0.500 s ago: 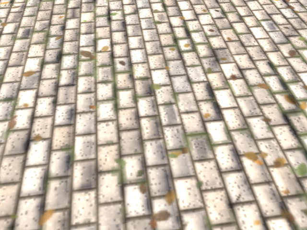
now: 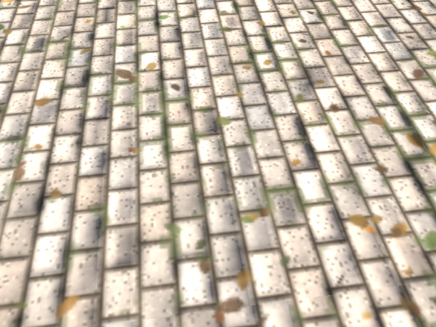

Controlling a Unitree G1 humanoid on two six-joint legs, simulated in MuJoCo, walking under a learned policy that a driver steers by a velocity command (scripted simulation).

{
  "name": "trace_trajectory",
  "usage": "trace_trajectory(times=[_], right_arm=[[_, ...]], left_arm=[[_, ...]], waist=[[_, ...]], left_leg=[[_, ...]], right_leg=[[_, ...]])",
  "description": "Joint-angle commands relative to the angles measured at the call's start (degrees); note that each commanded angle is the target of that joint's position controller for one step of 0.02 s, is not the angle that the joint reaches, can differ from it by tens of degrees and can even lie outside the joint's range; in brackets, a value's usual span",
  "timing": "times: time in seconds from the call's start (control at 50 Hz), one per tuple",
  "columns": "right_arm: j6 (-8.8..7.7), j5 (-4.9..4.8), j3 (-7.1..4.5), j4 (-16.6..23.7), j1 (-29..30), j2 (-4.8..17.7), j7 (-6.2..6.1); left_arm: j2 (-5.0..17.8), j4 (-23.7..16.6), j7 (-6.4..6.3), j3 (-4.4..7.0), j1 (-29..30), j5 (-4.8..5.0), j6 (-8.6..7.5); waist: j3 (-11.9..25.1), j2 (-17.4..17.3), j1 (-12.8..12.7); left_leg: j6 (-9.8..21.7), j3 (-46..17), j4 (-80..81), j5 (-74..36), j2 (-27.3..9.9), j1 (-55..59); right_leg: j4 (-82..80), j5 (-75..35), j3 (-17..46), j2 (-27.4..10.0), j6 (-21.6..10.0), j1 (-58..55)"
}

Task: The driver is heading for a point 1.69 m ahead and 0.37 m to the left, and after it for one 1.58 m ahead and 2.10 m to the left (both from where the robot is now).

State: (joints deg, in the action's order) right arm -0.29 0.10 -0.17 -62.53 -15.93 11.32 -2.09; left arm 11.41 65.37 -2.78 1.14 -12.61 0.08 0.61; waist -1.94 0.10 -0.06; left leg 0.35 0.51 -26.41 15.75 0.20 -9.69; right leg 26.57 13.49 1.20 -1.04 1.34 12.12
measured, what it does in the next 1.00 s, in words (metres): walks ahead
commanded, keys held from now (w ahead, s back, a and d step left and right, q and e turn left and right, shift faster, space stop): no key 0.58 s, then w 0.42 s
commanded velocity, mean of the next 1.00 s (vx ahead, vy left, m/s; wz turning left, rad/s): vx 0.11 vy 0.00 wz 0.00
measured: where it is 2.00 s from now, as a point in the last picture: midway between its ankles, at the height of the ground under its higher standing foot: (236, 282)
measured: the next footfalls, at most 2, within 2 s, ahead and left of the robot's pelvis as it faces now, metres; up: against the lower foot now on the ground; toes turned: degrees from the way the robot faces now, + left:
left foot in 1.32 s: +0.46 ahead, +0.09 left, +0.00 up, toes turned +2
right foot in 1.86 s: +0.77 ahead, -0.15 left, +0.00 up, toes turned -3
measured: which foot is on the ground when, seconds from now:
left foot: down 0.00-0.84, up 0.86-1.00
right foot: down 0.00-1.00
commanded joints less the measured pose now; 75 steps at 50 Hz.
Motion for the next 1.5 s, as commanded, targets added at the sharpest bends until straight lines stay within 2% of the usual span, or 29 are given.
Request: trace_trajectory(times=[0.02, 0.58, 0.62, 0.66, 0.72, 0.76, 0.78, 0.82, 0.84, 0.86, 0.88, 0.9, 0.92, 0.94, 0.98, 1.02, 1.12, 1.22, 1.26, 1.3, 1.32, 1.34, 1.36, 1.38, 1.4, 1.42, 1.44, 1.46, 1.5], right_arm=[[-0.29, -0.03, -0.90, 0.91, -3.68, 5.39, -0.17], [-0.41, -0.21, -1.20, 0.87, -6.74, 3.63, -0.34], [-0.15, -0.52, -1.42, 0.15, -8.11, 3.78, -0.59], [-0.19, -1.22, -2.34, 1.04, -8.14, 6.33, -0.91], [-1.79, -1.88, -4.14, 1.06, -11.96, 10.61, -0.53], [-2.74, -1.40, -4.12, 2.73, -8.59, 9.82, -0.24], [-2.99, -1.96, -4.06, 3.76, -6.05, 9.39, -0.02], [-2.63, -2.79, -4.05, 5.27, -1.96, 9.14, 0.40], [-2.79, -2.58, -3.82, 5.99, -0.98, 8.39, 0.49], [-3.43, -1.50, -2.71, 7.12, 0.30, 4.66, 0.98], [-4.54, -2.23, -2.28, 9.07, 0.06, 2.01, 0.88], [-5.37, -3.01, -2.80, 9.22, 0.92, 4.64, 1.05], [-6.01, -3.27, -2.78, 9.21, 1.20, 4.89, 1.61], [-6.36, -2.70, -3.01, 8.66, 0.89, 5.09, 1.81], [-6.47, -1.70, -4.09, 8.79, 2.69, 6.93, 2.21], [-5.80, -1.59, -3.93, 8.98, 3.99, 4.97, 2.89], [-5.46, -1.58, -2.31, 14.85, 18.73, 2.45, 3.43], [-5.90, -2.09, -2.25, 17.95, 24.31, 4.67, 4.77], [-6.21, -1.96, -3.38, 17.57, 20.27, 7.17, 4.95], [-5.90, -2.23, -5.84, 12.93, 3.96, 11.56, 4.28], [-5.45, -1.50, -6.97, 10.62, -6.55, 15.41, 3.60], [-5.46, -0.41, -7.36, 9.07, -10.70, 18.67, 4.05], [-5.51, -0.57, -5.88, 8.87, -8.65, 13.05, 4.09], [-5.87, -0.90, -5.10, 9.70, -2.16, 10.56, 3.99], [-6.29, -0.77, -4.42, 11.08, 3.67, 8.77, 4.13], [-6.66, -0.17, -3.94, 11.25, 6.44, 7.11, 4.50], [-6.91, 0.44, -3.50, 10.69, 7.07, 5.80, 4.69], [-6.93, 0.35, -3.35, 9.95, 6.48, 5.25, 4.80], [-7.07, -0.01, -3.44, 8.64, 4.58, 6.48, 4.32]], left_arm=[[5.51, -0.88, -0.19, 0.75, -2.56, 0.01, -0.28], [4.03, -0.93, -0.40, 0.69, -5.76, 0.16, -0.46], [3.32, -0.23, -0.51, 0.64, -7.10, 0.44, -0.34], [3.89, -1.30, -0.57, 0.97, -5.98, 0.73, -0.80], [1.08, -4.08, 0.77, 0.40, -2.24, 0.92, -3.64], [1.69, -5.25, 1.78, 0.67, -1.99, 1.74, -5.07], [1.94, -5.30, 2.07, 0.80, -3.19, 2.03, -5.64], [2.25, -1.39, 2.19, 1.72, -11.50, 1.70, -6.17], [3.59, 0.61, 2.22, 2.52, -16.94, 1.18, -5.97], [7.91, 1.64, 1.90, 3.81, -25.42, 1.13, -5.87], [13.13, 1.60, 2.77, 4.49, -29.72, 0.73, -6.68], [8.62, 0.17, 2.83, 2.96, -23.49, 0.26, -7.56], [6.11, -1.71, 2.99, 2.21, -18.43, 0.43, -8.02], [5.87, -3.05, 3.39, 1.80, -14.85, 0.52, -8.04], [3.58, -3.47, 3.55, 0.86, -14.56, 0.27, -7.29], [3.54, -2.86, 2.94, 0.59, -17.96, -0.14, -6.57], [7.24, -4.53, 1.40, 0.97, -18.75, -0.41, -5.87], [8.32, -3.98, 1.15, 1.91, -20.35, 0.83, -5.82], [9.71, -4.55, 1.13, 2.55, -18.64, 0.45, -5.40], [10.05, -5.39, 1.31, 2.71, -16.43, -0.14, -4.46], [8.31, -6.99, 1.61, 1.87, -15.84, -0.83, -4.50], [-2.16, -7.12, 2.69, -0.81, -24.68, -0.25, -5.81], [3.32, -6.98, 3.06, 0.48, -19.76, 1.55, -7.73], [6.98, -9.67, 3.03, 1.54, -12.96, 3.08, -8.67], [7.85, -10.71, 2.45, 1.72, -9.21, 2.88, -9.03], [7.91, -10.73, 1.85, 2.45, -7.80, 2.02, -8.64], [6.75, -10.55, 1.66, 2.69, -9.64, 1.53, -7.75], [5.22, -10.34, 1.53, 2.70, -10.96, 1.43, -6.91], [4.38, -11.16, 1.34, 2.85, -9.80, 1.34, -5.82]], waist=[[-0.99, -0.18, -0.01], [-1.79, -0.22, -0.02], [-1.09, -1.10, 0.11], [-5.33, -3.47, 0.72], [-8.53, -11.29, 2.68], [-9.66, -10.10, 0.84], [-9.30, -9.08, -0.72], [-6.29, -5.66, -4.66], [-4.28, -2.05, -6.27], [-0.12, 11.12, -8.86], [0.95, 20.71, -8.65], [-3.75, 10.06, -5.24], [-5.89, 5.80, -3.39], [-5.77, 3.75, -2.01], [-5.33, 3.93, -1.58], [-4.15, 4.77, -1.92], [-6.98, 4.17, -4.20], [-7.86, 5.00, -3.07], [-3.11, 6.80, 0.40], [7.31, 8.13, 8.75], [14.93, 3.04, 12.07], [26.17, -14.38, 6.17], [23.34, -10.69, 8.00], [12.42, -9.00, 6.30], [8.09, -2.07, 4.10], [5.11, 0.08, 1.98], [4.72, -1.32, -0.34], [4.08, -2.52, -1.27], [1.44, -3.26, -2.09]], left_leg=[[0.82, -1.39, 5.37, -6.92, -1.48, -3.32], [0.98, -1.42, 4.95, -7.14, -1.36, -3.67], [1.93, -1.12, 5.59, 8.36, -0.41, -3.85], [5.16, -6.00, 7.98, 27.22, -3.37, -7.25], [13.12, -25.69, 17.32, 34.42, -17.39, -5.99], [13.97, -27.64, 18.04, 29.12, -19.73, -6.29], [12.21, -24.12, 16.71, 25.25, -18.24, -6.76], [8.06, -12.42, 9.87, 16.77, -10.31, -13.93], [6.34, -7.73, 1.52, 10.38, -6.73, -17.95], [2.87, 0.57, -20.01, 6.38, -1.00, -24.65], [2.50, -0.53, -34.17, 15.11, 3.48, -35.51], [3.79, -5.33, -43.68, 12.99, -1.10, -39.84], [5.11, -6.36, -45.74, 6.19, -3.49, -41.90], [5.39, -5.17, -44.15, 1.10, -5.37, -41.00], [4.70, -3.34, -38.32, -4.47, -7.38, -37.61], [3.19, -0.77, -35.43, -6.91, -7.02, -36.57], [1.05, 2.75, -15.02, -15.64, -4.27, -31.72], [3.85, 2.44, -5.46, -16.76, -2.69, -27.78], [5.81, 3.53, -4.91, -14.00, -0.15, -20.34], [8.69, 4.90, -4.86, -13.17, 2.71, 0.92], [12.15, -7.74, -6.01, -9.47, -7.94, 19.76], [22.81, -39.31, 2.86, 4.82, -23.29, 37.51], [20.59, -45.73, 10.47, 8.82, -21.58, 34.10], [17.43, -35.62, 11.27, 4.51, -19.91, 24.84], [15.65, -27.41, 12.61, -3.75, -18.10, 14.47], [14.40, -21.05, 13.84, -10.20, -15.88, 6.31], [13.68, -16.74, 15.43, -11.82, -13.90, 1.62], [13.78, -14.70, 16.96, -11.83, -12.91, -0.84], [14.40, -11.47, 19.52, -12.45, -12.28, -4.53]], right_leg=[[-3.60, -7.20, 0.12, -0.36, -1.35, -1.06], [-3.19, -6.99, -0.09, -0.28, -1.30, -0.46], [-1.37, 6.21, -2.43, 1.93, -1.74, 0.16], [3.17, 20.43, -3.75, 3.24, -3.11, 6.93], [18.49, 11.87, -3.93, 1.12, -4.09, 15.14], [20.93, 15.54, -1.30, -1.84, -6.12, 17.33], [15.02, 15.58, -1.31, -2.36, -7.05, 14.26], [0.36, 4.07, -6.38, 2.36, -6.43, -4.83], [-1.11, 1.96, -3.02, 1.26, -5.89, -12.39], [-9.17, 7.34, 14.26, -10.24, -8.95, -20.22], [-18.09, 15.27, 38.51, -21.24, -16.86, -22.86], [-18.17, 18.54, 38.84, -22.52, -17.35, -18.86], [-17.95, 16.92, 31.68, -20.07, -15.31, -16.91], [-18.51, 11.30, 24.79, -17.15, -13.45, -15.52], [-18.87, -3.00, 14.34, -12.93, -10.49, -14.22], [-18.55, -13.75, 8.93, -10.87, -10.49, -14.64], [-21.54, -17.33, 3.52, -9.41, -10.96, -8.63], [-20.02, -23.24, 1.61, -12.71, -10.54, -14.89], [-13.08, -41.81, 0.44, -13.47, -9.24, -18.86], [6.41, -55.37, -2.12, -10.73, -6.90, -15.38], [24.45, -37.72, -2.97, -7.81, -5.37, -0.86], [46.47, 12.21, 0.51, 4.48, -2.14, 19.30], [54.19, 17.34, 8.14, 3.18, -3.69, 25.51], [55.25, 13.37, 6.07, 0.10, -4.69, 29.99], [52.36, 7.54, 4.95, -3.23, -5.05, 27.08], [49.08, 4.56, 3.95, -5.15, -4.96, 23.85], [46.74, 2.77, 4.39, -6.90, -5.09, 19.75], [44.73, 2.44, 4.09, -7.35, -5.05, 18.01], [40.51, 1.84, 3.07, -8.28, -4.40, 18.87]])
